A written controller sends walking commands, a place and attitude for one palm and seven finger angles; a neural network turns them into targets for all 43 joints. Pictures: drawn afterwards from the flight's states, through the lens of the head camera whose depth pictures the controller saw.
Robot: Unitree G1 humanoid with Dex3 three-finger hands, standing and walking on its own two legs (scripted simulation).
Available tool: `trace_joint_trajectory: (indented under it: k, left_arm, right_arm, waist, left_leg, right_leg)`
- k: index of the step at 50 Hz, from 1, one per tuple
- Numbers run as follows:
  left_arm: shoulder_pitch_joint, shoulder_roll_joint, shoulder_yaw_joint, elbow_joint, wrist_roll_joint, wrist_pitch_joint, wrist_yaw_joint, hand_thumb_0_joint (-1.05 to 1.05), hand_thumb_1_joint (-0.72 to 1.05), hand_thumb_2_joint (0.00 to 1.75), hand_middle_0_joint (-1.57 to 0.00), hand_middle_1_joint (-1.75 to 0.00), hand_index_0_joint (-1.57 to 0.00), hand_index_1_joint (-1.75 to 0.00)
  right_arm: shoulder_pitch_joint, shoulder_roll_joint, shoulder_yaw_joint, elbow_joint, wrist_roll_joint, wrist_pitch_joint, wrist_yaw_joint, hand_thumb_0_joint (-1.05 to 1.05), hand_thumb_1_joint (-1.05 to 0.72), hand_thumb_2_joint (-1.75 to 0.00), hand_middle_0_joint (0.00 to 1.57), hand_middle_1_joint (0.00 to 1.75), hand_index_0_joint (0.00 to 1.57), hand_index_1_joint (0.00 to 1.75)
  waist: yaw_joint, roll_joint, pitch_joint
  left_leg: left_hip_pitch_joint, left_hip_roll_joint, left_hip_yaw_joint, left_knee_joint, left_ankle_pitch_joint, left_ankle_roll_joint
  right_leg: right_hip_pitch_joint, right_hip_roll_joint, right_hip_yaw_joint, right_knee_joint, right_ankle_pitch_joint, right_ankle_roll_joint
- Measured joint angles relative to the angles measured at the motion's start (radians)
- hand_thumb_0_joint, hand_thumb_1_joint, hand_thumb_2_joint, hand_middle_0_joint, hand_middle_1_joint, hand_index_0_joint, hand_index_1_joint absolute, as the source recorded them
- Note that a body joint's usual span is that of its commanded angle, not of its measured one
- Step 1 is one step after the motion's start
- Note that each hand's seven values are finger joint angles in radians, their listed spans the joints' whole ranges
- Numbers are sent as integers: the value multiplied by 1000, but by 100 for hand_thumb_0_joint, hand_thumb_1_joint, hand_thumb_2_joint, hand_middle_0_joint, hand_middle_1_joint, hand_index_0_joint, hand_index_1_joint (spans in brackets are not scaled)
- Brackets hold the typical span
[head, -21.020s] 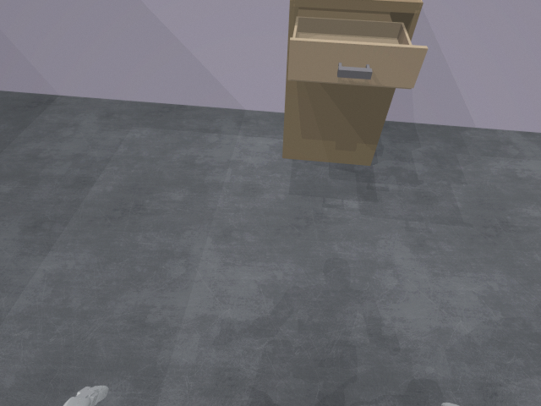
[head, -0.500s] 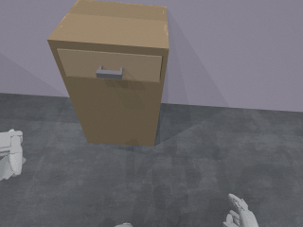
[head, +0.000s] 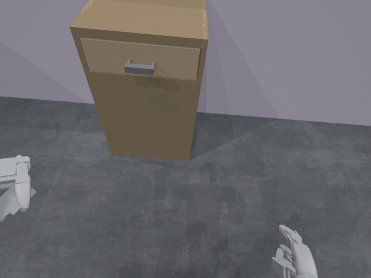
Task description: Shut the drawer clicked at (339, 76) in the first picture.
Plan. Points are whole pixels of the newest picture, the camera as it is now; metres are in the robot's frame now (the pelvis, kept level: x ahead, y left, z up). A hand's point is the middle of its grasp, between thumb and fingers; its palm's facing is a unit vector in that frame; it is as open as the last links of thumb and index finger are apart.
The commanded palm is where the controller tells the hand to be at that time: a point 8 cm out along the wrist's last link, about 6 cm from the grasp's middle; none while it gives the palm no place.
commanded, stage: stop stepping back and stand still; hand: left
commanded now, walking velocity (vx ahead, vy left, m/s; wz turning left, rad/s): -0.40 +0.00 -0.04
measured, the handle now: (140, 65) +0.84 +0.23 -0.05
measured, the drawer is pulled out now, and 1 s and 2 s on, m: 0.00 0.00 0.00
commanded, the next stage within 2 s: let the arm hang, fingers relaxed in 0.86 s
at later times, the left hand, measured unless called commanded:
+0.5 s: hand out of the picture +0.09 +0.23 +0.17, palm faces +0.35 -0.84 -0.42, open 3.3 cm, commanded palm +0.03 +0.27 +0.18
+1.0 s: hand out of the picture +0.06 +0.23 +0.14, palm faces +0.33 -0.80 -0.51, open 3.2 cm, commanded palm none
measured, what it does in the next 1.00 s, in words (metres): walks backwards: right foot, then left foot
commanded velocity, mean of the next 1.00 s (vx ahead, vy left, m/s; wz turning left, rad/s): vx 0.17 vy -0.02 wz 0.00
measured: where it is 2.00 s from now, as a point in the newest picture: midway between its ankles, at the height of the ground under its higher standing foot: outside the picture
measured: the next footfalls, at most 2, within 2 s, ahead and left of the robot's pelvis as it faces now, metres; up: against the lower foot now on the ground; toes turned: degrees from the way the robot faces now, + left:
right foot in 0.18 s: -0.06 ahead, -0.11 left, +0.00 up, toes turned -4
left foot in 0.38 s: -0.06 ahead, +0.13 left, +0.00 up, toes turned +5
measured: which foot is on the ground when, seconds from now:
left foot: down 0.00-0.20, up 0.22-0.36, down 0.38-1.00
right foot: up 0.00-0.16, down 0.18-1.00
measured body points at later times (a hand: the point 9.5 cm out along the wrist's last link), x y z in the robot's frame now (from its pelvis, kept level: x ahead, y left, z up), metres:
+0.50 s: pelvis -0.12 +0.00 +0.00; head -0.14 +0.02 +0.45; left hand +0.06 +0.27 +0.19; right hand -0.01 -0.26 -0.08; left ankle -0.06 +0.11 -0.73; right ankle -0.08 -0.11 -0.72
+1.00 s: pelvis -0.14 -0.01 -0.01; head -0.14 -0.01 +0.44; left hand +0.04 +0.27 +0.17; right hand +0.02 -0.22 -0.10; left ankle -0.09 +0.12 -0.72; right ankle -0.10 -0.10 -0.73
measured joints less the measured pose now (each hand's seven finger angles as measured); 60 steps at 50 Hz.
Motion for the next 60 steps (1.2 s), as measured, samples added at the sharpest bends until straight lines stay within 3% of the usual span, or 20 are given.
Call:
trace_joint_trajectory:
  k: [4,9,12,15,19,20,24,26,30,33,36,38,40,43,47,48,50,53,55,60]
  left_arm:
    - [52,2,-9,-45,-9,22,-8,2,89,90,-141,-160,-140,-160]
    - [138,21,1,-107,-7,35,2,2,89,90,-141,-160,-140,-160]
    - [107,4,-13,-72,-3,47,5,1,89,90,-141,-160,-140,-160]
    - [79,-28,-29,-21,-2,59,17,1,88,90,-141,-160,-141,-160]
    - [54,-74,-45,16,8,66,35,1,89,90,-141,-160,-141,-160]
    - [39,-75,-47,21,10,66,38,1,89,90,-141,-160,-141,-160]
    - [37,-54,-34,38,24,70,33,1,89,90,-141,-160,-141,-160]
    - [56,-37,-26,27,30,70,29,2,89,90,-141,-160,-141,-160]
    - [62,-22,-23,3,33,42,20,2,89,90,-141,-160,-141,-160]
    - [48,-43,-32,6,30,26,18,1,89,90,-141,-160,-141,-160]
    - [44,-68,-41,16,26,29,26,1,89,90,-141,-160,-141,-160]
    - [31,-79,-47,7,24,34,31,1,89,90,-141,-160,-141,-160]
    - [5,-69,-40,6,26,40,33,1,89,90,-141,-160,-141,-160]
    - [3,-44,-24,15,29,51,31,1,89,90,-141,-160,-141,-160]
    - [60,-13,-1,-21,26,57,32,2,89,90,-141,-160,-141,-160]
    - [65,-13,1,-29,25,54,30,2,89,90,-141,-160,-141,-160]
    - [-16,-23,-77,119,60,54,-19,1,89,90,-141,-160,-140,-160]
    - [-179,-103,-216,527,74,173,-79,0,89,90,-138,-157,-138,-158]
    - [-249,-162,-268,794,76,246,-92,0,90,90,-135,-154,-134,-155]
    - [-282,-256,-364,1283,75,333,-112,1,91,90,-120,-140,-120,-140]
  right_arm:
    - [3,29,22,-13,-11,-55,30,2,-90,-90,20,30,20,30]
    - [53,55,54,-42,-4,-63,36,1,-90,-90,20,30,20,30]
    - [57,39,52,-10,-5,-36,24,1,-90,-90,20,30,20,30]
    - [87,19,44,40,-2,-15,9,1,-90,-90,20,30,21,30]
    - [134,-27,30,53,-2,-32,-16,2,-90,-90,20,30,20,30]
    - [133,-32,23,54,-2,-40,-22,2,-90,-90,20,30,20,30]
    - [139,-15,19,52,-1,-61,-22,2,-90,-90,20,30,20,30]
    - [155,-4,23,40,-2,-69,-14,2,-90,-90,20,30,20,30]
    - [148,4,21,44,-5,-54,3,2,-90,-90,20,30,20,30]
    - [138,2,22,70,-7,-40,9,2,-90,-90,20,30,20,30]
    - [134,0,28,70,-8,-39,-4,2,-90,-90,20,30,20,30]
    - [126,-14,29,51,-10,-56,-15,2,-90,-90,20,30,20,30]
    - [100,-5,26,45,-10,-68,-18,2,-90,-90,20,30,20,30]
    - [88,32,35,43,-4,-82,-2,2,-90,-90,20,30,20,30]
    - [102,61,64,16,-6,-81,18,2,-90,-90,20,30,20,30]
    - [96,60,66,13,-7,-75,21,1,-90,-90,20,30,20,30]
    - [78,39,39,66,-9,-77,55,1,-90,-90,20,30,20,30]
    - [61,-2,18,145,-12,-5,83,1,-90,-90,20,30,20,30]
    - [63,-19,16,173,-22,31,91,1,-90,-90,20,30,20,30]
    - [73,0,27,258,-37,65,82,1,-91,-90,20,30,20,30]
  waist:
    - [0,17,19]
    - [-7,27,-5]
    - [-4,51,-5]
    - [0,38,-46]
    - [-16,53,-88]
    - [-28,49,-77]
    - [-52,21,-51]
    - [-58,28,-56]
    - [-38,42,-44]
    - [-13,27,-49]
    - [-5,21,-65]
    - [-9,44,-56]
    - [-13,39,-22]
    - [-25,28,-11]
    - [-22,34,-22]
    - [-15,40,-17]
    - [-6,70,-26]
    - [-7,106,-47]
    - [-15,115,-45]
    - [-32,55,2]
  left_leg:
    - [-6,34,14,-41,67,1]
    - [-32,61,28,-26,74,-19]
    - [-84,52,-1,132,-73,-41]
    - [-79,35,7,275,-127,-40]
    - [79,63,11,60,-176,-3]
    - [80,58,5,37,-102,-1]
    - [87,40,6,45,-37,-12]
    - [87,44,-2,40,-34,-17]
    - [-8,44,-13,247,-163,-21]
    - [-63,43,17,394,-184,-19]
    - [3,70,48,234,-177,-9]
    - [60,85,29,82,-164,-4]
    - [53,79,30,87,-47,-15]
    - [70,69,28,63,-32,-24]
    - [60,79,21,61,-39,-44]
    - [40,84,18,98,-74,-42]
    - [-19,76,15,201,-154,-45]
    - [-23,60,25,222,-176,-40]
    - [14,62,15,165,-85,-24]
    - [47,65,30,135,-91,-35]
  right_leg:
    - [-38,27,-24,176,-130,5]
    - [131,-8,-84,-78,-125,-12]
    - [131,-4,-94,-125,49,-43]
    - [123,-30,-98,-132,74,-46]
    - [90,-48,-141,-93,34,-28]
    - [78,-53,-144,-61,13,-24]
    - [60,-37,-112,63,-105,-18]
    - [100,-22,-127,11,-116,-23]
    - [117,-9,-139,-80,48,-70]
    - [111,-29,-134,-97,95,-75]
    - [98,-47,-146,-86,45,-62]
    - [68,-41,-158,-34,-12,-51]
    - [28,-35,-130,95,-101,-30]
    - [1,-25,-106,227,-136,-18]
    - [110,-24,-126,-34,-99,-29]
    - [109,-18,-126,-64,-11,-41]
    - [78,-27,-146,-35,61,-60]
    - [65,-60,-172,17,15,-46]
    - [60,-66,-184,54,-13,-38]
    - [88,-62,-170,16,7,-35]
